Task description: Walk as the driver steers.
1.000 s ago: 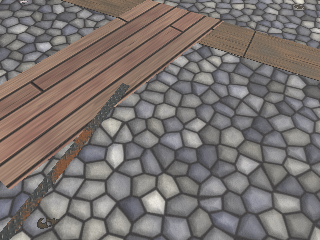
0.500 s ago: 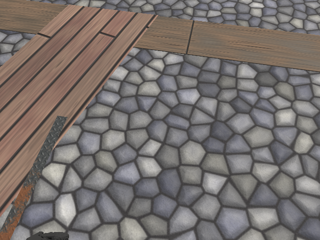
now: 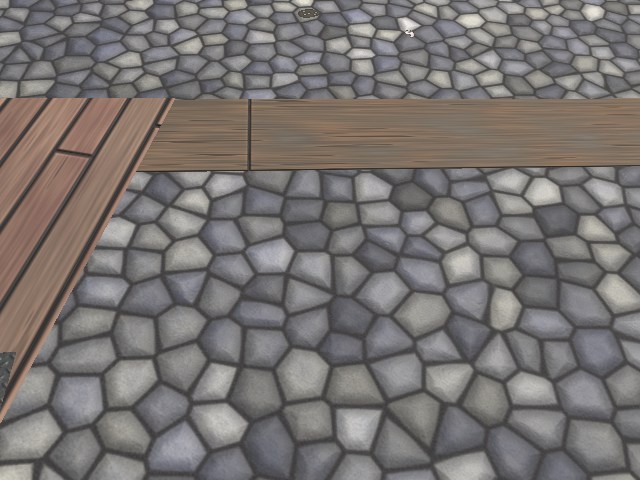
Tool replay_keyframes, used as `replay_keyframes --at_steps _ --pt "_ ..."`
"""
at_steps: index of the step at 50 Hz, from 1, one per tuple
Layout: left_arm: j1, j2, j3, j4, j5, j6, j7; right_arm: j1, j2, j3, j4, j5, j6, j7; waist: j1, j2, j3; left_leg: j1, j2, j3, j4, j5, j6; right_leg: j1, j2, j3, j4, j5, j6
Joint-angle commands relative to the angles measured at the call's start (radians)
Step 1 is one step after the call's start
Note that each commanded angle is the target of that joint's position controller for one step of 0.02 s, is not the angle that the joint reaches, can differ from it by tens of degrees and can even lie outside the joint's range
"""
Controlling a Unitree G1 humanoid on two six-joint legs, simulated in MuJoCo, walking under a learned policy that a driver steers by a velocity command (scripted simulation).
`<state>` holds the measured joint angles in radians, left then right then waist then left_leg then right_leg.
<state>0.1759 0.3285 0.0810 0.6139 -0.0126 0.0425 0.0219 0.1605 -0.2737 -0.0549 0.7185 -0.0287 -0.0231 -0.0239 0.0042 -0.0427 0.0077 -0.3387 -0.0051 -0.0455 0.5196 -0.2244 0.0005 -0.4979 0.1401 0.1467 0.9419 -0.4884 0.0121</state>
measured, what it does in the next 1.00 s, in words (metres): steps on the spot: right foot, then left foot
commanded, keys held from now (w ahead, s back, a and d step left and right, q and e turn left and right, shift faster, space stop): e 0.20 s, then no key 0.80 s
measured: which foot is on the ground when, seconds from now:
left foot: down 0.00-0.32, up 0.34-0.66, down 0.68-1.00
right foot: up 0.00-0.30, down 0.32-1.00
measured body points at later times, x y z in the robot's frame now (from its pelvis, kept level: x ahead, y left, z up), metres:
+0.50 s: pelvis -0.01 -0.04 +0.01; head +0.01 -0.08 +0.45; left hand +0.21 +0.17 -0.07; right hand +0.05 -0.35 -0.12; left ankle +0.00 +0.11 -0.67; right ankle -0.02 -0.14 -0.74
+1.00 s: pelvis -0.01 -0.03 +0.00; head +0.00 -0.03 +0.45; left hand +0.16 +0.20 -0.12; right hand +0.04 -0.30 -0.12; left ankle +0.01 +0.10 -0.74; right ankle -0.02 -0.14 -0.74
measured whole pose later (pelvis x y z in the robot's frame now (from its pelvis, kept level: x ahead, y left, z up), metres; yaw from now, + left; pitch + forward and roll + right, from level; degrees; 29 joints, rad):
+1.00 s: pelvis -0.01 -0.03 +0.00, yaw -13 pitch -2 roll +0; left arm 0.19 0.23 0.05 0.83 0.01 0.02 0.02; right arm 0.20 -0.23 -0.03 0.87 -0.01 -0.02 -0.03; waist 0.00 0.00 0.03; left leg -0.20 0.02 0.00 0.52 -0.30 -0.02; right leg -0.23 0.03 0.02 0.51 -0.26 -0.02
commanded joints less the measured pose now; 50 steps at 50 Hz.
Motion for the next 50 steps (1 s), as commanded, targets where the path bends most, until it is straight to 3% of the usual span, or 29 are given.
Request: replay_keyframes --at_steps 1,4,8,12,14,15,16,17,18,19,20,22,23,25,27,30,32,33,34,35,36,37,38,41,50 --pt "0.075 0.134 0.052 -0.032 -0.002 0.010 0.007 -0.055 -0.124 -0.035 -0.088 0.018 -0.003 -0.011 0.021 0.158 -0.077 0.205 0.291 -0.220 -0.146 0.437 0.189 -0.157 -0.082 -0.017 0.302 0.013 0.061" --pt "0.020 0.066 0.031 -0.060 -0.014 0.020 0.000 -0.034 -0.133 -0.038 -0.083 0.012 0.015 -0.021 -0.007 0.201 -0.056 0.212 0.238 -0.096 -0.175 0.417 0.189 -0.147 -0.102 -0.095 0.217 0.090 0.086" --pt "-0.042 0.039 0.017 -0.099 -0.008 0.016 -0.015 -0.012 -0.176 -0.057 -0.074 0.015 0.030 -0.023 -0.045 0.239 -0.093 0.257 0.282 -0.050 -0.173 0.406 0.211 -0.055 -0.153 -0.136 0.000 0.087 0.085" --pt "-0.030 0.053 0.022 -0.103 -0.004 0.020 -0.030 -0.013 -0.203 -0.068 -0.062 0.035 0.028 -0.006 -0.045 0.252 -0.098 0.223 0.309 -0.033 -0.155 0.385 0.210 0.090 -0.145 -0.185 -0.194 0.096 0.044" --pt "0.025 0.044 0.025 -0.081 -0.002 0.019 -0.036 -0.036 -0.203 -0.066 -0.053 0.055 0.028 -0.001 -0.006 0.237 -0.095 0.200 0.297 -0.017 -0.100 0.359 0.181 0.195 -0.124 -0.206 -0.395 0.213 0.000" --pt "0.063 0.047 0.029 -0.062 0.002 0.016 -0.035 -0.027 -0.182 -0.058 -0.042 0.063 0.026 0.000 0.012 0.213 -0.096 0.155 0.273 0.008 -0.052 0.315 0.140 0.293 -0.105 -0.212 -0.525 0.317 -0.031" --pt "0.083 0.081 0.037 -0.061 0.005 0.014 -0.028 0.027 -0.136 -0.044 -0.020 0.050 0.022 0.006 0.005 0.108 -0.119 0.046 0.224 0.069 0.050 0.169 0.060 0.445 -0.169 -0.107 -0.580 0.486 -0.063" --pt "0.087 0.184 0.052 -0.087 0.014 0.011 -0.010 0.037 -0.050 -0.010 -0.053 -0.014 0.014 0.019 -0.032 -0.222 -0.149 -0.194 0.106 0.171 0.321 -0.320 -0.053 0.593 -0.450 0.220 -0.553 0.886 -0.165" --pt "0.087 0.157 0.038 -0.087 0.045 -0.008 -0.017 -0.038 -0.107 -0.029 -0.070 0.005 0.015 0.006 0.035 -0.210 -0.158 -0.242 0.065 0.058 0.480 -0.455 -0.078 0.452 -0.546 0.280 -0.570 0.890 -0.336" --pt "0.066 0.130 0.029 -0.077 0.052 -0.026 -0.023 -0.062 -0.154 -0.044 -0.065 0.029 0.023 -0.002 0.039 -0.138 -0.122 -0.237 0.078 0.022 0.558 -0.414 -0.077 0.401 -0.487 0.219 -0.596 0.771 -0.331" --pt "0.019 0.108 0.022 -0.063 0.042 -0.038 -0.023 -0.052 -0.155 -0.049 -0.050 0.036 0.030 -0.006 0.015 -0.119 -0.088 -0.242 0.083 0.009 0.569 -0.348 -0.072 0.380 -0.423 0.152 -0.601 0.681 -0.277" --pt "-0.049 0.081 0.008 -0.057 0.022 -0.045 -0.018 -0.012 -0.147 -0.053 -0.016 0.023 0.044 -0.016 -0.013 -0.104 -0.067 -0.208 0.083 0.002 0.567 -0.236 -0.083 0.342 -0.369 0.083 -0.603 0.685 -0.230" --pt "-0.057 0.060 -0.001 -0.052 0.024 -0.047 -0.014 0.007 -0.135 -0.051 -0.007 0.025 0.045 -0.015 -0.025 -0.101 -0.077 -0.168 0.074 0.005 0.568 -0.195 -0.090 0.325 -0.352 0.057 -0.603 0.719 -0.228" --pt "-0.066 0.032 -0.010 -0.039 0.027 -0.049 -0.009 0.027 -0.106 -0.042 0.004 0.032 0.043 -0.011 -0.030 -0.099 -0.093 -0.126 0.075 0.009 0.472 -0.151 -0.096 0.343 -0.331 0.026 -0.600 0.701 -0.224" --pt "-0.062 0.034 -0.009 -0.024 0.026 -0.047 -0.007 -0.004 -0.080 -0.028 0.000 0.030 0.042 -0.008 -0.009 -0.099 -0.083 -0.074 0.077 0.015 0.326 -0.152 -0.093 0.348 -0.326 0.029 -0.595 0.643 -0.223" --pt "-0.045 0.051 -0.006 0.005 0.028 -0.040 -0.011 -0.015 -0.090 -0.024 -0.003 0.031 0.041 -0.005 0.014 -0.101 -0.069 -0.003 0.065 0.028 0.180 -0.183 -0.084 0.340 -0.347 0.082 -0.593 0.559 -0.246" --pt "-0.066 0.035 -0.016 0.022 0.019 -0.039 -0.013 0.020 -0.084 -0.021 0.016 0.031 0.036 -0.001 -0.012 -0.084 -0.055 0.079 0.055 0.038 0.016 -0.079 -0.068 0.308 -0.333 0.094 -0.583 0.486 -0.228" --pt "-0.061 0.022 -0.021 0.037 0.013 -0.041 -0.015 0.043 -0.079 -0.016 0.028 0.022 0.031 0.002 -0.034 -0.060 -0.046 0.157 0.055 0.036 -0.117 0.070 -0.052 0.275 -0.312 0.083 -0.578 0.443 -0.194" --pt "-0.028 0.007 -0.026 0.053 0.019 -0.049 -0.017 0.055 -0.107 -0.017 0.031 0.007 0.026 0.002 -0.025 -0.017 -0.062 0.239 0.093 -0.016 -0.133 0.208 -0.033 0.240 -0.280 0.071 -0.568 0.384 -0.145" --pt "0.006 0.010 -0.025 0.059 0.035 -0.058 -0.024 0.058 -0.169 -0.028 0.029 0.008 0.025 -0.001 0.019 0.080 -0.066 0.269 0.145 -0.049 -0.087 0.325 -0.004 0.210 -0.218 0.019 -0.541 0.297 -0.104" --pt "0.008 0.007 -0.022 0.064 0.035 -0.059 -0.025 0.036 -0.171 -0.035 0.050 0.022 0.023 0.004 0.034 0.166 -0.055 0.176 0.129 -0.035 -0.073 0.157 0.031 0.252 -0.162 -0.049 -0.547 0.253 -0.068" --pt "-0.045 0.027 -0.020 0.068 0.036 -0.056 -0.022 0.016 -0.119 -0.024 0.040 0.022 0.018 0.010 -0.001 0.135 -0.031 0.118 0.109 -0.033 -0.098 0.060 0.031 0.286 -0.155 -0.060 -0.519 0.249 -0.050" --pt "-0.068 0.020 -0.018 0.067 0.031 -0.050 -0.017 0.009 -0.097 -0.016 0.047 0.014 0.012 0.010 -0.002 0.130 -0.027 0.095 0.105 -0.030 -0.112 0.029 0.018 0.299 -0.157 -0.063 -0.507 0.262 -0.052" --pt "-0.052 0.004 -0.018 0.087 0.029 -0.033 -0.008 0.017 -0.084 -0.008 0.062 0.013 -0.005 0.006 -0.003 0.112 -0.012 0.097 0.088 -0.013 -0.106 0.041 -0.003 0.292 -0.165 -0.053 -0.508 0.308 -0.064" --pt "-0.015 -0.003 -0.011 0.180 0.021 -0.038 0.001 0.035 -0.080 0.001 0.114 0.019 -0.003 -0.008 -0.011 0.042 0.000 0.113 0.070 -0.002 -0.098 0.045 0.001 0.296 -0.165 -0.059 -0.512 0.351 -0.046"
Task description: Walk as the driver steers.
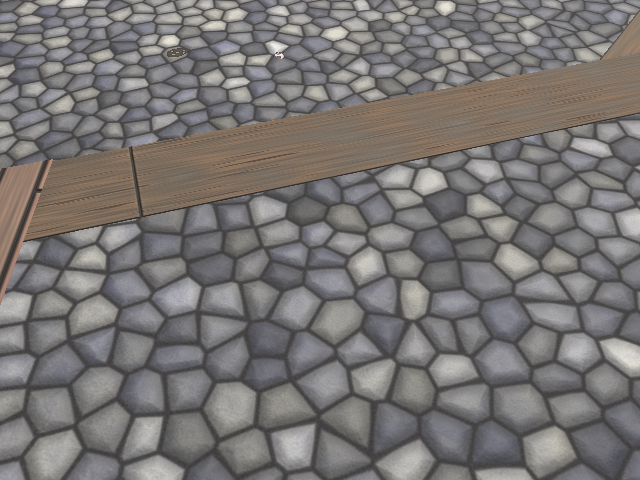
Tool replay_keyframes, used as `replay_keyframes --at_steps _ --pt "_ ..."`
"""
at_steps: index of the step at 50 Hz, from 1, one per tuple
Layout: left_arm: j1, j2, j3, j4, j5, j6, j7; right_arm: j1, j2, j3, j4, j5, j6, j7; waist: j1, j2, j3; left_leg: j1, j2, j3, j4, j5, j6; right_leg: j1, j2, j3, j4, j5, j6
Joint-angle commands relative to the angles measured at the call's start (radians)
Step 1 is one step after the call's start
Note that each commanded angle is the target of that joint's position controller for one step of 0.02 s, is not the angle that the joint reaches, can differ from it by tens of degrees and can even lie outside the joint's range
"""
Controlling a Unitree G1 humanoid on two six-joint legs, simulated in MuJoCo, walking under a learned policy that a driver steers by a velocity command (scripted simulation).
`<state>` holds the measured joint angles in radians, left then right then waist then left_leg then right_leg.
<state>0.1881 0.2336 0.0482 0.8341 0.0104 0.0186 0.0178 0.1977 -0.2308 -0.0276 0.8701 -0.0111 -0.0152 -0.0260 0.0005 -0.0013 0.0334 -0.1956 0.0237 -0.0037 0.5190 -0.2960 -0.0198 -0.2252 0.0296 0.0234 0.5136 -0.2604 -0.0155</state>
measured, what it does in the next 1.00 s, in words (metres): walks ahead: left foot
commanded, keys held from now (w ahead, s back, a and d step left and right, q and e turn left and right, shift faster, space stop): no key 0.20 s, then w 0.80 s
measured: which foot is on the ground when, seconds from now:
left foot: down 0.00-0.56, up 0.58-0.90, down 0.92-1.00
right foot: down 0.00-0.94, up 0.96-1.00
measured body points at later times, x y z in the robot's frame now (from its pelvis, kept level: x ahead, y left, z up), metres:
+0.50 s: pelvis +0.05 +0.00 -0.01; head +0.06 +0.00 +0.44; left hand +0.10 +0.26 -0.15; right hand +0.07 -0.27 -0.15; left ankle -0.01 +0.13 -0.74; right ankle +0.01 -0.11 -0.73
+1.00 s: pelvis +0.29 +0.04 -0.02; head +0.32 +0.05 +0.43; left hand +0.25 +0.30 -0.16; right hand +0.48 -0.21 -0.11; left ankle +0.40 +0.12 -0.74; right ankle +0.09 -0.11 -0.64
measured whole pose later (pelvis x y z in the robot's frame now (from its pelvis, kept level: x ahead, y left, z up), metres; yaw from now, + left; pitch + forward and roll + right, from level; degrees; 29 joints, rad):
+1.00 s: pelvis +0.29 +0.04 -0.02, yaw +0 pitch +1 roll +0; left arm 0.40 0.25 0.03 1.03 -0.02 -0.08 0.00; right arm 0.05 -0.26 -0.04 0.80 0.01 -0.09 0.03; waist 0.03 -0.01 0.05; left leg -0.47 -0.04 0.05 0.59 -0.14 0.08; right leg -0.16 0.01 0.08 1.09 -0.45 -0.04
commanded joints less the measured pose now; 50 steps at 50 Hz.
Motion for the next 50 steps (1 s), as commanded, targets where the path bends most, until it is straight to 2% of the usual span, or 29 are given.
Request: replay_keyframes --at_steps 1,10,11,13,14,16,20,22,23,24,25,26,27,28,29,30,31,32,34,37,39,41,43,45,46,47,48,49,50 --pt "-0.023 0.093 0.022 -0.029 -0.002 -0.015 0.006 -0.002 -0.121 -0.025 -0.031 0.002 -0.011 -0.005 -0.007 -0.002 -0.025 -0.030 0.039 -0.043 -0.098 0.118 0.022 0.027 -0.055 0.064 -0.084 0.129 -0.018" --pt "-0.008 0.097 0.021 0.066 -0.006 -0.015 0.017 0.007 -0.107 -0.021 0.037 0.004 -0.007 -0.007 -0.004 0.001 -0.016 -0.024 0.023 -0.030 -0.111 0.134 0.023 0.047 -0.056 0.056 -0.090 0.156 -0.014" --pt "0.008 0.094 0.021 0.083 -0.008 -0.014 0.018 0.027 -0.103 -0.021 0.053 0.006 -0.005 -0.008 -0.004 0.001 -0.037 -0.018 0.009 -0.016 -0.111 0.033 0.028 0.053 -0.044 0.043 -0.091 0.050 -0.018" --pt "0.022 0.115 0.030 0.096 -0.021 -0.012 0.022 0.030 -0.120 -0.028 0.059 0.019 0.000 -0.014 0.001 0.008 0.018 -0.082 -0.005 -0.019 -0.097 -0.284 0.063 -0.021 -0.023 0.035 -0.078 -0.321 -0.046" --pt "0.021 0.114 0.030 0.095 -0.024 -0.020 0.022 0.029 -0.119 -0.028 0.053 0.023 -0.005 -0.017 0.001 0.007 0.065 -0.121 0.005 -0.041 -0.103 -0.387 0.082 -0.072 -0.033 0.054 -0.085 -0.427 -0.062" --pt "0.030 0.104 0.027 0.098 -0.034 -0.050 0.018 0.048 -0.117 -0.028 0.053 0.033 -0.031 -0.015 -0.001 0.007 0.110 -0.147 0.035 -0.092 -0.103 -0.424 0.112 -0.112 -0.061 0.093 -0.084 -0.450 -0.086" --pt "0.018 0.083 0.024 0.100 -0.042 -0.104 -0.005 0.103 -0.129 -0.035 0.066 0.040 -0.075 0.003 -0.016 0.042 0.081 -0.070 0.086 -0.195 -0.128 -0.370 0.167 -0.146 -0.056 0.091 -0.020 -0.329 -0.098" --pt "-0.015 0.060 0.017 0.087 -0.044 -0.126 -0.016 0.156 -0.155 -0.042 0.078 0.046 -0.085 0.009 -0.029 0.107 0.081 0.018 0.150 -0.314 -0.196 -0.343 0.213 -0.213 -0.020 0.031 0.069 -0.231 -0.088" --pt "-0.017 0.047 0.013 0.081 -0.044 -0.137 -0.022 0.171 -0.183 -0.049 0.083 0.049 -0.086 0.012 -0.020 0.165 0.082 0.057 0.214 -0.403 -0.229 -0.279 0.246 -0.241 -0.007 -0.012 0.126 -0.164 -0.083" --pt "-0.002 0.049 0.012 0.083 -0.043 -0.145 -0.028 0.161 -0.194 -0.052 0.079 0.050 -0.086 0.014 -0.003 0.186 0.087 0.079 0.257 -0.443 -0.217 -0.150 0.262 -0.250 -0.015 -0.026 0.128 -0.109 -0.086" --pt "0.027 0.061 0.015 0.098 -0.041 -0.149 -0.033 0.140 -0.188 -0.052 0.067 0.047 -0.085 0.017 0.015 0.164 0.074 0.066 0.251 -0.409 -0.170 0.005 0.251 -0.197 -0.017 -0.024 0.091 -0.070 -0.091" --pt "0.107 0.084 0.024 0.134 -0.044 -0.151 -0.038 0.086 -0.182 -0.052 0.043 0.043 -0.086 0.020 0.054 0.117 0.041 0.033 0.199 -0.317 -0.078 0.165 0.218 -0.092 -0.015 -0.011 0.051 0.029 -0.093" --pt "0.274 0.126 0.045 0.198 -0.048 -0.150 -0.039 -0.027 -0.171 -0.047 -0.006 0.037 -0.092 0.025 0.135 0.018 -0.024 -0.147 0.091 -0.161 0.128 0.402 0.155 0.195 -0.038 0.080 -0.043 0.180 -0.122" --pt "0.492 0.237 0.082 0.263 -0.036 -0.137 -0.035 -0.096 -0.140 -0.040 -0.053 0.033 -0.113 0.031 0.203 -0.222 -0.100 -0.468 -0.057 0.027 0.543 0.376 0.058 0.543 -0.194 0.365 -0.136 0.329 -0.194" --pt "0.455 0.186 0.056 0.249 -0.025 -0.128 -0.043 -0.044 -0.105 -0.033 -0.043 0.034 -0.122 0.033 0.153 -0.281 -0.092 -0.691 -0.087 -0.018 0.704 -0.225 0.047 0.610 -0.353 0.572 -0.187 0.494 -0.264" --pt "0.386 0.109 0.029 0.226 -0.015 -0.126 -0.043 -0.067 -0.113 -0.031 -0.052 0.059 -0.123 0.039 0.121 -0.136 -0.004 -0.785 -0.025 -0.083 0.817 -0.264 0.074 0.556 -0.379 0.539 -0.175 0.454 -0.283" --pt "0.347 0.083 0.014 0.208 -0.010 -0.125 -0.041 -0.090 -0.094 -0.025 -0.061 0.076 -0.118 0.046 0.100 -0.072 0.035 -0.854 0.010 -0.076 0.863 -0.215 0.090 0.535 -0.371 0.456 -0.198 0.435 -0.278" --pt "0.313 0.082 0.004 0.204 -0.018 -0.120 -0.039 -0.115 -0.078 -0.019 -0.078 0.068 -0.116 0.049 0.078 -0.025 0.081 -0.890 0.054 -0.053 0.816 -0.155 0.091 0.489 -0.355 0.380 -0.235 0.437 -0.251" --pt "0.255 0.059 -0.013 0.189 -0.020 -0.104 -0.028 -0.127 -0.070 -0.019 -0.097 0.038 -0.108 0.056 0.038 -0.049 0.094 -0.766 0.090 -0.001 0.661 -0.024 0.069 0.341 -0.272 0.239 -0.313 0.435 -0.185" --pt "0.202 0.106 -0.011 0.160 -0.013 -0.097 0.002 -0.226 -0.024 0.005 -0.146 0.022 -0.099 0.068 0.040 -0.073 0.108 -0.448 0.037 0.078 0.300 0.250 0.020 0.060 -0.160 0.074 -0.415 0.386 -0.155" --pt "0.257 0.164 0.004 0.176 -0.024 -0.112 0.012 -0.283 -0.044 0.002 -0.178 0.031 -0.091 0.063 0.045 -0.097 0.105 -0.327 0.005 0.076 0.146 0.334 0.023 0.055 -0.190 0.081 -0.476 0.359 -0.156" --pt "0.272 0.171 0.011 0.188 -0.039 -0.118 0.012 -0.298 -0.088 -0.010 -0.193 0.040 -0.084 0.061 0.027 -0.099 0.108 -0.314 -0.005 0.048 0.040 0.360 0.049 0.159 -0.226 0.074 -0.457 0.407 -0.143" --pt "0.264 0.180 0.020 0.187 -0.029 -0.110 0.010 -0.238 -0.133 -0.031 -0.180 0.040 -0.083 0.059 -0.018 -0.113 0.036 -0.234 -0.034 0.045 0.018 0.332 0.080 0.274 -0.253 0.062 -0.338 0.682 -0.116" --pt "0.243 0.174 0.023 0.176 -0.008 -0.083 0.006 -0.001 -0.187 -0.067 -0.108 0.044 -0.071 0.051 -0.136 -0.127 -0.117 0.023 -0.077 0.076 0.046 0.249 0.130 0.287 -0.222 0.021 -0.027 0.943 -0.079" --pt "0.244 0.149 0.012 0.158 0.004 -0.076 0.003 0.160 -0.219 -0.080 -0.068 0.040 -0.064 0.043 -0.197 -0.082 -0.215 0.298 0.027 -0.034 0.076 0.225 0.174 0.095 -0.187 0.016 0.239 0.751 -0.058" --pt "0.404 -0.016 -0.030 0.148 0.000 -0.091 -0.012 0.261 -0.309 -0.096 -0.036 0.011 -0.067 0.048 -0.115 0.227 -0.404 0.641 0.310 -0.541 -0.028 -0.036 0.357 -0.269 0.005 0.007 0.686 0.109 -0.001" --pt "0.384 0.027 -0.025 0.170 -0.021 -0.121 -0.025 0.246 -0.225 -0.072 -0.029 0.013 -0.068 0.056 -0.125 0.243 -0.433 0.603 0.351 -0.826 -0.248 -0.204 0.371 -0.376 0.035 0.135 0.845 -0.279 -0.021" --pt "0.256 0.122 0.000 0.120 -0.053 -0.137 -0.031 0.133 -0.182 -0.057 -0.039 0.022 -0.077 0.057 -0.101 0.185 -0.214 0.425 0.324 -0.693 -0.280 -0.252 0.311 -0.476 -0.027 0.114 0.899 -0.228 -0.042" --pt "0.171 0.142 0.003 0.092 -0.057 -0.144 -0.026 0.034 -0.157 -0.048 -0.059 0.020 -0.084 0.059 -0.071 0.080 -0.114 0.241 0.292 -0.548 -0.306 -0.177 0.280 -0.453 -0.085 0.088 0.856 -0.127 -0.055"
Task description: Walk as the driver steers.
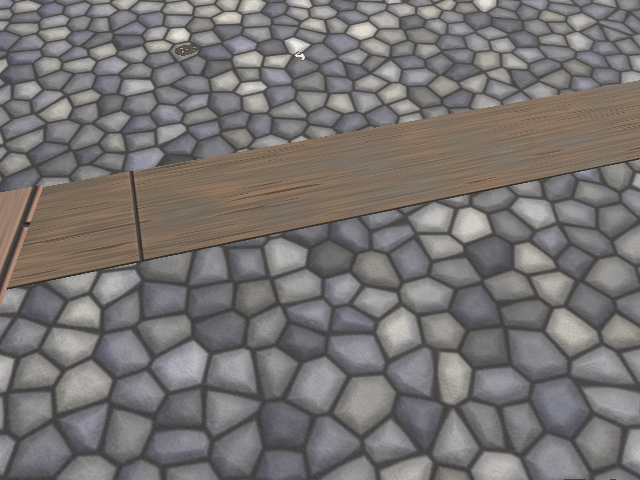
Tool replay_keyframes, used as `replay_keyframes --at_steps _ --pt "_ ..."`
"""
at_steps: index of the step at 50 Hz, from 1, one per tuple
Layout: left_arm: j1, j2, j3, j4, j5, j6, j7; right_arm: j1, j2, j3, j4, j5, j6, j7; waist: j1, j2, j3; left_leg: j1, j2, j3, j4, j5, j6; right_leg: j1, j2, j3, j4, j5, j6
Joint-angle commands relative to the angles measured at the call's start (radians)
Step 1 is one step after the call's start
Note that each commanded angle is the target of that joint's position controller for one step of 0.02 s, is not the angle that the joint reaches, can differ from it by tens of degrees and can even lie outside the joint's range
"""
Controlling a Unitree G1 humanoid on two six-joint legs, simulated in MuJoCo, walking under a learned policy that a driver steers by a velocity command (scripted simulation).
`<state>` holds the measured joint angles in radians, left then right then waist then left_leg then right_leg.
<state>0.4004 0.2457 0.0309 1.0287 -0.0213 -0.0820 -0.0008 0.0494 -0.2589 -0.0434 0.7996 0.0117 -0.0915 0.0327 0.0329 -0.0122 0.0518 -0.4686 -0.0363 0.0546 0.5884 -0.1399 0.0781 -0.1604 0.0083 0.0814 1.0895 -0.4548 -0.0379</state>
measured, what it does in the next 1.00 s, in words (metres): walks ahead: right foot, then left foot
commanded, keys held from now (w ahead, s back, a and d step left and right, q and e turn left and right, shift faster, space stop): w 0.42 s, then no key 0.58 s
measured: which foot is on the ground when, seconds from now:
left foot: down 0.00-0.50, up 0.52-0.84, down 0.86-1.00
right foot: up 0.00-0.46, down 0.48-1.00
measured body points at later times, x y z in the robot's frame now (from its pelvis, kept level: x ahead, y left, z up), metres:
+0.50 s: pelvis +0.27 -0.05 +0.01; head +0.30 -0.06 +0.46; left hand +0.47 +0.19 -0.08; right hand +0.25 -0.33 -0.14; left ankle +0.11 +0.08 -0.71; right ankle +0.38 -0.16 -0.72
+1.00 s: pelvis +0.40 -0.05 +0.02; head +0.41 -0.04 +0.47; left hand +0.49 +0.20 -0.13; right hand +0.51 -0.31 -0.10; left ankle +0.44 +0.07 -0.72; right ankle +0.38 -0.16 -0.72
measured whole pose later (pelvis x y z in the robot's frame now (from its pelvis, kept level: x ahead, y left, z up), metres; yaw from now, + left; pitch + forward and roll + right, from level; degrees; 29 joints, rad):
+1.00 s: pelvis +0.40 -0.05 +0.02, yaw +1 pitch +0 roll -1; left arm 0.16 0.23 0.02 1.00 0.01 -0.02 0.02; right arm 0.15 -0.24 -0.04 0.95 -0.01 0.00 -0.03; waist 0.01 -0.01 0.01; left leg -0.30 0.04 -0.01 0.50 -0.20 -0.02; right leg -0.18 0.02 -0.06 0.45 -0.27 -0.02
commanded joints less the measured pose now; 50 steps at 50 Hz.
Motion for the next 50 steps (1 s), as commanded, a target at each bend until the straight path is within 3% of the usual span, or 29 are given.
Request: replay_keyframes --at_steps 1,2,4,6,9,13,17,21,22,23,24,25,26,27,28,29,30,32,33,37,40,42,43,44,45,46,47,50 --pt "-0.074 0.126 0.026 -0.111 -0.014 -0.040 0.002 0.121 -0.110 -0.026 0.007 -0.013 -0.014 0.005 -0.066 0.039 -0.074 0.363 0.314 -0.490 -0.401 -0.216 0.164 -0.471 -0.106 0.012 0.216 0.134 -0.032" --pt "-0.049 0.111 0.031 -0.106 -0.003 -0.026 0.009 0.088 -0.092 -0.020 0.008 -0.025 -0.022 0.008 -0.024 0.064 -0.063 0.269 0.271 -0.400 -0.426 -0.145 0.145 -0.397 -0.141 0.019 0.163 0.175 -0.032" --pt "-0.008 0.071 0.027 -0.097 0.004 0.001 0.016 0.087 -0.082 -0.016 0.024 -0.020 -0.027 0.012 0.008 0.091 -0.055 0.179 0.241 -0.317 -0.470 -0.107 0.154 -0.339 -0.157 0.007 0.100 0.187 -0.018" --pt "-0.058 0.078 0.031 -0.121 0.012 0.014 0.022 0.122 -0.108 -0.021 0.045 -0.018 -0.030 0.004 0.007 0.083 -0.022 0.150 0.236 -0.271 -0.507 -0.097 0.171 -0.389 -0.168 -0.006 0.023 0.241 0.005" --pt "-0.181 0.093 0.038 -0.166 0.024 0.010 0.023 0.192 -0.147 -0.030 0.070 -0.016 -0.025 -0.020 -0.024 0.053 0.002 0.215 0.247 -0.250 -0.524 -0.058 0.176 -0.512 -0.178 -0.006 -0.146 0.407 0.039" --pt "-0.316 0.071 0.031 -0.203 0.018 -0.006 0.011 0.261 -0.161 -0.031 0.094 -0.003 -0.013 -0.038 -0.072 0.048 0.009 0.278 0.221 -0.169 -0.514 0.007 0.139 -0.493 -0.140 -0.044 -0.386 0.569 0.056" --pt "-0.430 0.065 0.020 -0.242 0.005 -0.014 -0.010 0.336 -0.169 -0.034 0.131 0.004 0.004 -0.040 -0.115 0.049 0.032 0.387 0.247 -0.151 -0.471 0.025 0.132 -0.486 -0.112 -0.064 -0.518 0.551 0.055" --pt "-0.436 0.100 0.024 -0.269 0.000 -0.028 -0.031 0.346 -0.185 -0.044 0.144 0.008 0.027 -0.040 -0.091 0.078 0.019 0.503 0.300 -0.175 -0.373 0.127 0.109 -0.433 -0.087 -0.069 -0.596 0.399 0.008" --pt "-0.384 0.120 0.033 -0.259 0.004 -0.032 -0.032 0.322 -0.189 -0.045 0.140 0.006 0.034 -0.041 -0.054 0.092 -0.007 0.510 0.286 -0.162 -0.296 0.298 0.090 -0.348 -0.060 -0.089 -0.625 0.380 -0.010" --pt "-0.255 0.159 0.055 -0.219 0.014 -0.036 -0.028 0.308 -0.176 -0.039 0.135 0.003 0.041 -0.042 0.011 0.082 -0.090 0.502 0.227 -0.119 -0.127 0.498 0.059 -0.173 -0.024 -0.118 -0.662 0.413 -0.037" --pt "-0.096 0.228 0.076 -0.182 0.032 -0.039 -0.023 0.320 -0.140 -0.022 0.115 -0.012 0.041 -0.046 0.063 0.040 -0.241 0.377 0.166 -0.073 0.109 0.427 0.015 0.108 -0.120 -0.036 -0.603 0.628 -0.090" --pt "0.008 0.326 0.098 -0.160 0.052 -0.028 -0.016 0.418 -0.035 0.013 0.099 -0.026 0.023 -0.040 0.043 -0.199 -0.385 -0.038 0.002 -0.005 0.502 -0.012 -0.078 0.516 -0.378 0.342 -0.590 0.825 -0.258" --pt "0.039 0.249 0.077 -0.150 0.035 -0.018 -0.020 0.432 -0.071 0.007 0.126 -0.016 0.002 -0.038 0.061 -0.223 -0.478 -0.127 -0.049 -0.155 0.679 -0.499 -0.094 0.542 -0.444 0.521 -0.670 0.944 -0.321" --pt "-0.036 0.197 0.058 -0.163 0.025 -0.015 -0.021 0.377 -0.151 -0.017 0.118 0.014 -0.005 -0.036 0.050 -0.151 -0.355 -0.179 0.004 -0.202 0.745 -0.477 -0.083 0.420 -0.404 0.357 -0.665 0.979 -0.276" --pt "-0.127 0.162 0.046 -0.184 0.024 -0.013 -0.019 0.316 -0.146 -0.017 0.106 0.022 -0.003 -0.038 0.020 -0.096 -0.262 -0.192 0.059 -0.162 0.706 -0.415 -0.080 0.295 -0.352 0.219 -0.678 0.996 -0.235" --pt "-0.198 0.135 0.037 -0.191 0.023 -0.012 -0.020 0.279 -0.134 -0.019 0.101 0.012 0.007 -0.046 -0.009 -0.046 -0.188 -0.174 0.099 -0.128 0.627 -0.351 -0.087 0.171 -0.307 0.147 -0.719 0.959 -0.206" --pt "-0.238 0.107 0.028 -0.192 0.025 -0.013 -0.020 0.272 -0.130 -0.026 0.102 0.004 0.025 -0.054 -0.040 -0.054 -0.153 -0.109 0.128 -0.119 0.559 -0.304 -0.091 0.068 -0.271 0.095 -0.762 0.927 -0.184" --pt "-0.264 0.096 0.023 -0.175 0.047 -0.017 -0.022 0.311 -0.070 -0.016 0.113 -0.007 0.053 -0.058 -0.080 -0.074 -0.153 0.029 0.128 -0.106 0.462 -0.220 -0.107 -0.058 -0.238 0.026 -0.802 0.984 -0.191" --pt "-0.278 0.105 0.023 -0.166 0.050 -0.018 -0.020 0.310 -0.056 -0.012 0.109 -0.008 0.060 -0.061 -0.092 -0.085 -0.149 0.056 0.125 -0.099 0.391 -0.192 -0.115 -0.083 -0.227 -0.006 -0.810 1.018 -0.197" --pt "-0.275 0.145 0.030 -0.131 0.040 -0.005 -0.003 0.225 -0.063 -0.008 0.092 -0.014 0.073 -0.066 -0.070 -0.091 -0.176 0.138 0.110 -0.081 0.146 -0.035 -0.119 -0.071 -0.210 -0.054 -0.817 0.965 -0.185" --pt "-0.260 0.141 0.025 -0.102 0.035 0.013 0.000 0.176 -0.082 -0.015 0.086 -0.013 0.086 -0.067 -0.054 -0.082 -0.147 0.174 0.108 -0.087 0.054 -0.021 -0.107 -0.075 -0.222 -0.022 -0.822 0.738 -0.178" --pt "-0.276 0.125 0.018 -0.093 0.022 0.024 0.002 0.173 -0.082 -0.019 0.093 -0.021 0.085 -0.067 -0.074 -0.067 -0.120 0.251 0.096 -0.071 -0.081 0.039 -0.082 -0.101 -0.198 -0.014 -0.791 0.544 -0.145" --pt "-0.244 0.104 0.011 -0.079 0.017 0.027 0.002 0.168 -0.094 -0.023 0.095 -0.031 0.084 -0.068 -0.072 -0.040 -0.104 0.296 0.107 -0.086 -0.166 0.129 -0.066 -0.110 -0.161 -0.014 -0.769 0.425 -0.103" --pt "-0.209 0.082 0.004 -0.071 0.030 0.027 0.004 0.167 -0.132 -0.030 0.092 -0.035 0.083 -0.072 -0.050 0.014 -0.105 0.350 0.165 -0.145 -0.180 0.287 -0.047 -0.132 -0.114 -0.030 -0.726 0.300 -0.057" --pt "-0.113 0.078 0.007 -0.054 0.042 0.025 0.002 0.130 -0.188 -0.040 0.087 -0.024 0.086 -0.077 0.030 0.134 -0.104 0.387 0.209 -0.180 -0.148 0.349 -0.005 -0.178 -0.038 -0.070 -0.708 0.174 -0.021" --pt "-0.108 0.057 0.000 -0.047 0.042 0.034 0.010 0.103 -0.134 -0.031 0.096 -0.014 0.089 -0.071 0.028 0.173 -0.112 0.312 0.194 -0.176 -0.167 0.172 0.012 -0.113 -0.021 -0.100 -0.727 0.165 0.001" --pt "-0.166 0.083 0.004 -0.052 0.039 0.047 0.016 0.085 -0.092 -0.025 0.097 -0.011 0.088 -0.063 -0.001 0.130 -0.066 0.251 0.157 -0.163 -0.183 0.079 -0.008 -0.086 -0.020 -0.107 -0.725 0.186 0.011" --pt "-0.190 0.097 0.009 -0.048 0.035 0.071 0.029 0.088 -0.093 -0.024 0.120 -0.018 0.072 -0.057 -0.014 0.096 -0.068 0.269 0.124 -0.128 -0.161 0.160 -0.037 -0.071 -0.035 -0.096 -0.711 0.261 0.007"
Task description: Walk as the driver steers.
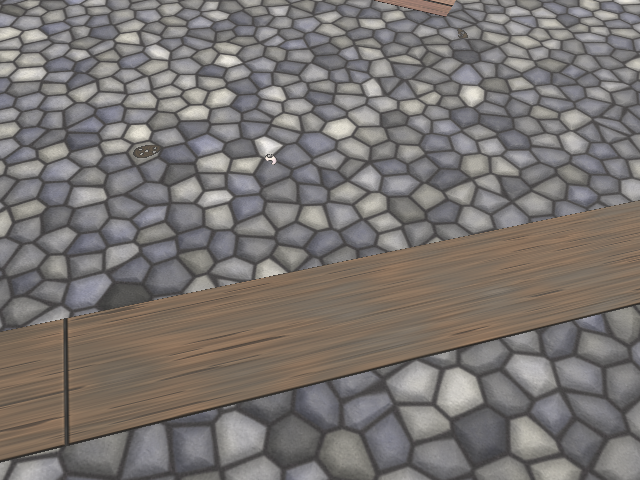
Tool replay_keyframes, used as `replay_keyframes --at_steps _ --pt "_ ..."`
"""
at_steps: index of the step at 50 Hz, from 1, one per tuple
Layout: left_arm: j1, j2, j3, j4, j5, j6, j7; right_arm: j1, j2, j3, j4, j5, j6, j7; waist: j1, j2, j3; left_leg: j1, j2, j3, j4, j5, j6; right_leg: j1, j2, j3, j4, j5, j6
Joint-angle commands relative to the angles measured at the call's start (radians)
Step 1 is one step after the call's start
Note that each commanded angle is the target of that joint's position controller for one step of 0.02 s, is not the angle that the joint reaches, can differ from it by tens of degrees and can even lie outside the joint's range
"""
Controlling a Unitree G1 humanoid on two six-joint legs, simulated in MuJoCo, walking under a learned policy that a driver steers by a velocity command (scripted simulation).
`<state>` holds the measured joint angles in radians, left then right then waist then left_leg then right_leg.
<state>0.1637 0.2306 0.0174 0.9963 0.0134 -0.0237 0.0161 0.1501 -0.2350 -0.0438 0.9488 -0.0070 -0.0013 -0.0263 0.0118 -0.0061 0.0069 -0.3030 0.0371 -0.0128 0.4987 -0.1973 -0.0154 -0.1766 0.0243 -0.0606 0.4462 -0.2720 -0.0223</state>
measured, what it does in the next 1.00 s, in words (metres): walks ahead: left foot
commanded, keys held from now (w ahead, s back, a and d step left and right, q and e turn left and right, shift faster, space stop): no key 0.08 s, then w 0.70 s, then w+q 0.22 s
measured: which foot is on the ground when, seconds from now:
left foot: down 0.00-0.40, up 0.42-0.78, down 0.80-1.00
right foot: down 0.00-0.80, up 0.82-1.00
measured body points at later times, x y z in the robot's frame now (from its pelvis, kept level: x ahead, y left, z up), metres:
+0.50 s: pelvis +0.10 -0.02 -0.01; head +0.11 -0.03 +0.44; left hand +0.08 +0.24 -0.15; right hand +0.18 -0.28 -0.15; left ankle +0.06 +0.11 -0.67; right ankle -0.01 -0.11 -0.74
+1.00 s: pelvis +0.33 +0.02 +0.00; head +0.35 +0.02 +0.45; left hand +0.43 +0.29 -0.12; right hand +0.40 -0.25 -0.13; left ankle +0.38 +0.09 -0.74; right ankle +0.34 -0.15 -0.66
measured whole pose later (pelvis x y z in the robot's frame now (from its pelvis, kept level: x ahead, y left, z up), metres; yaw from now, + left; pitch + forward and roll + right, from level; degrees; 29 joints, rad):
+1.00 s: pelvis +0.33 +0.02 +0.00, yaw +3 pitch -1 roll +1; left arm 0.20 0.26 0.06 0.92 -0.01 -0.11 0.02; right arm 0.24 -0.24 -0.06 0.97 0.00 -0.08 0.04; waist -0.03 -0.03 0.04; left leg -0.25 -0.11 0.01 0.36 -0.11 0.10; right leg -0.53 -0.09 0.06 1.11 -0.31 -0.03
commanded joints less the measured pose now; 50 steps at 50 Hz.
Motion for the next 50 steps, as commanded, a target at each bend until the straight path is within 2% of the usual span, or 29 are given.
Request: replay_keyframes --at_steps 1,4,6,8,10,13,15,17,19,20,21,22,23,24,25,26,28,30,34,37,39,40,41,42,43,44,45,47,50 --pt "0.049 0.114 0.023 -0.011 0.000 0.014 0.012 -0.007 -0.117 -0.024 -0.019 0.003 -0.022 0.001 0.004 0.085 -0.035 0.121 0.048 -0.056 -0.060 0.254 0.058 -0.046 -0.056 0.049 -0.065 0.104 -0.008" --pt "0.042 0.112 0.025 0.001 -0.007 0.012 0.012 -0.007 -0.115 -0.023 0.002 0.007 -0.022 -0.002 -0.003 0.057 -0.056 0.154 0.045 -0.050 -0.036 0.333 0.066 -0.028 -0.061 0.048 -0.048 0.178 -0.005" --pt "0.066 0.105 0.027 0.022 -0.014 0.017 0.011 0.010 -0.116 -0.026 0.026 0.015 -0.016 -0.004 -0.003 0.044 -0.065 0.154 0.019 -0.028 -0.029 0.109 0.078 -0.032 -0.038 0.023 -0.038 -0.010 -0.012" --pt "0.057 0.107 0.032 0.019 -0.022 0.018 0.011 0.014 -0.130 -0.034 0.032 0.025 -0.013 -0.005 -0.011 0.019 0.008 0.083 0.011 -0.040 -0.035 -0.269 0.105 -0.109 -0.040 0.034 -0.023 -0.256 -0.044" --pt "0.065 0.095 0.030 0.012 -0.030 -0.003 0.011 0.018 -0.127 -0.034 0.031 0.030 -0.031 -0.002 -0.011 0.027 0.093 0.015 0.035 -0.094 -0.065 -0.418 0.133 -0.165 -0.057 0.064 -0.007 -0.341 -0.070" --pt "0.081 0.080 0.027 0.005 -0.031 -0.051 0.001 0.071 -0.143 -0.042 0.045 0.039 -0.072 0.012 -0.018 0.086 0.099 0.070 0.114 -0.231 -0.088 -0.345 0.195 -0.231 -0.049 0.057 0.104 -0.259 -0.082" --pt "0.078 0.060 0.024 -0.004 -0.029 -0.073 -0.012 0.132 -0.171 -0.052 0.060 0.040 -0.086 0.021 -0.023 0.145 0.044 0.182 0.205 -0.387 -0.120 -0.194 0.256 -0.281 -0.020 0.028 0.214 -0.139 -0.076" --pt "0.077 0.063 0.026 -0.005 -0.032 -0.085 -0.022 0.148 -0.177 -0.055 0.058 0.039 -0.092 0.023 -0.018 0.147 0.000 0.249 0.248 -0.431 -0.105 -0.022 0.277 -0.300 -0.017 0.032 0.253 -0.114 -0.079" --pt "0.143 0.059 0.028 0.023 -0.036 -0.088 -0.028 0.042 -0.174 -0.054 0.020 0.047 -0.091 0.026 0.047 0.139 0.004 0.152 0.224 -0.330 -0.051 0.177 0.238 -0.153 -0.014 0.030 0.107 -0.095 -0.092" --pt "0.266 0.079 0.041 0.075 -0.038 -0.086 -0.027 -0.083 -0.160 -0.049 -0.026 0.048 -0.091 0.029 0.121 0.091 0.001 -0.014 0.151 -0.198 0.058 0.306 0.181 0.072 -0.026 0.067 -0.030 0.011 -0.104" --pt "0.441 0.191 0.079 0.136 -0.031 -0.080 -0.020 -0.179 -0.121 -0.040 -0.077 0.038 -0.106 0.034 0.180 -0.133 -0.051 -0.241 0.005 0.009 0.415 0.369 0.087 0.351 -0.163 0.290 -0.105 0.282 -0.134" --pt "0.466 0.181 0.068 0.141 -0.032 -0.063 -0.023 -0.107 -0.092 -0.040 -0.054 0.006 -0.119 0.041 0.128 -0.283 -0.045 -0.559 -0.073 0.079 0.625 -0.297 0.033 0.558 -0.315 0.478 -0.065 0.690 -0.170" --pt "0.469 0.131 0.049 0.132 -0.023 -0.059 -0.026 -0.092 -0.081 -0.035 -0.050 0.027 -0.123 0.049 0.118 -0.192 -0.022 -0.661 -0.033 -0.005 0.714 -0.367 0.051 0.538 -0.379 0.531 -0.065 0.634 -0.224" --pt "0.434 0.108 0.040 0.117 -0.016 -0.063 -0.025 -0.130 -0.070 -0.031 -0.061 0.055 -0.121 0.053 0.099 -0.104 0.042 -0.759 0.004 -0.018 0.794 -0.321 0.063 0.534 -0.374 0.493 -0.078 0.599 -0.233" --pt "0.400 0.108 0.033 0.107 -0.020 -0.063 -0.026 -0.167 -0.050 -0.024 -0.079 0.062 -0.119 0.056 0.086 -0.065 0.090 -0.821 0.029 0.002 0.805 -0.269 0.066 0.502 -0.367 0.438 -0.111 0.589 -0.224" --pt "0.374 0.096 0.022 0.096 -0.018 -0.062 -0.026 -0.184 -0.045 -0.023 -0.087 0.052 -0.117 0.055 0.069 -0.040 0.108 -0.812 0.054 0.012 0.774 -0.206 0.067 0.456 -0.346 0.382 -0.148 0.584 -0.200" --pt "0.306 0.065 0.008 0.063 -0.011 -0.055 -0.015 -0.190 -0.039 -0.019 -0.106 0.037 -0.112 0.061 0.033 -0.061 0.119 -0.628 0.049 0.057 0.594 -0.055 0.050 0.276 -0.258 0.262 -0.237 0.545 -0.159" --pt "0.265 0.083 0.006 0.037 -0.003 -0.054 0.001 -0.266 -0.003 -0.001 -0.137 0.030 -0.104 0.064 0.037 -0.081 0.143 -0.403 0.005 0.105 0.352 0.122 0.026 0.082 -0.180 0.156 -0.312 0.490 -0.138" --pt "0.341 0.144 0.030 0.066 -0.026 -0.071 0.013 -0.354 -0.037 -0.003 -0.192 0.041 -0.090 0.067 0.029 -0.110 0.153 -0.255 -0.036 0.097 0.095 0.231 0.061 0.140 -0.225 0.132 -0.374 0.554 -0.134" --pt "0.339 0.157 0.047 0.068 -0.023 -0.062 0.012 -0.272 -0.101 -0.031 -0.185 0.041 -0.089 0.068 -0.038 -0.140 0.042 -0.131 -0.077 0.093 0.047 0.187 0.111 0.301 -0.263 0.116 -0.205 0.936 -0.099" --pt "0.307 0.160 0.053 0.054 -0.011 -0.039 0.010 -0.021 -0.162 -0.067 -0.109 0.043 -0.079 0.058 -0.162 -0.151 -0.105 0.182 -0.097 0.099 0.028 0.165 0.160 0.254 -0.230 0.086 0.117 1.088 -0.067" --pt "0.296 0.137 0.044 0.030 0.005 -0.038 0.007 0.157 -0.208 -0.081 -0.063 0.030 -0.071 0.051 -0.214 -0.068 -0.229 0.497 0.053 -0.074 0.079 0.152 0.211 0.022 -0.189 0.076 0.401 0.795 -0.052" --pt "0.440 -0.014 0.008 0.026 -0.002 -0.056 -0.010 0.240 -0.250 -0.084 -0.036 0.014 -0.074 0.059 -0.119 0.222 -0.406 0.793 0.312 -0.599 -0.037 -0.098 0.401 -0.337 0.017 0.096 0.813 -0.049 0.008" --pt "0.355 0.051 0.023 0.024 -0.019 -0.091 -0.023 0.210 -0.175 -0.061 -0.027 0.023 -0.075 0.062 -0.145 0.196 -0.356 0.712 0.302 -0.772 -0.207 -0.213 0.385 -0.448 0.016 0.205 0.959 -0.264 -0.016" --pt "0.246 0.105 0.041 -0.030 -0.050 -0.111 -0.025 0.095 -0.147 -0.050 -0.043 0.028 -0.085 0.063 -0.113 0.171 -0.158 0.540 0.269 -0.641 -0.247 -0.222 0.342 -0.538 -0.032 0.185 0.983 -0.199 -0.032" --pt "0.182 0.117 0.042 -0.050 -0.052 -0.121 -0.019 0.002 -0.121 -0.039 -0.067 0.022 -0.096 0.067 -0.075 0.048 -0.073 0.356 0.237 -0.522 -0.284 -0.147 0.319 -0.498 -0.083 0.172 0.928 -0.106 -0.041" --pt "0.160 0.117 0.052 -0.056 -0.040 -0.120 -0.009 -0.045 -0.104 -0.033 -0.075 0.011 -0.105 0.074 -0.036 0.000 -0.024 0.212 0.202 -0.438 -0.307 -0.055 0.304 -0.446 -0.112 0.158 0.861 -0.059 -0.039" --pt "0.202 0.098 0.060 -0.064 -0.026 -0.098 0.005 -0.069 -0.091 -0.025 -0.078 0.003 -0.109 0.073 0.026 0.034 -0.017 0.065 0.151 -0.351 -0.347 -0.014 0.293 -0.338 -0.151 0.164 0.759 -0.036 -0.029" --pt "0.126 0.100 0.068 -0.113 -0.011 -0.074 0.021 -0.019 -0.142 -0.035 -0.073 0.011 -0.106 0.047 0.029 0.066 0.032 -0.067 0.124 -0.290 -0.395 -0.087 0.301 -0.335 -0.157 0.132 0.574 0.008 0.021"
Velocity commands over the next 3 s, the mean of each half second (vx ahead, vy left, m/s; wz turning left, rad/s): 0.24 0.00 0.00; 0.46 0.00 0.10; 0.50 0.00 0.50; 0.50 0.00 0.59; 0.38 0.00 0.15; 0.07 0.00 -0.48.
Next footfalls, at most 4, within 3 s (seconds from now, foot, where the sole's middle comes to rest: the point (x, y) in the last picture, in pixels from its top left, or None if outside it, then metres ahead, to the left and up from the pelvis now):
0.80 left None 0.42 0.09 -0.77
1.28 right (386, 424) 0.64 -0.13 -0.78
1.80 left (229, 356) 0.80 0.23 -0.78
2.46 right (236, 261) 1.22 0.27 -0.92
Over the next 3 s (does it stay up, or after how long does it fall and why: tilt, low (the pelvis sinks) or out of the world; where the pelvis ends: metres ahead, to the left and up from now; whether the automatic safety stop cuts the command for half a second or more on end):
stays up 1.12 0.35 -0.16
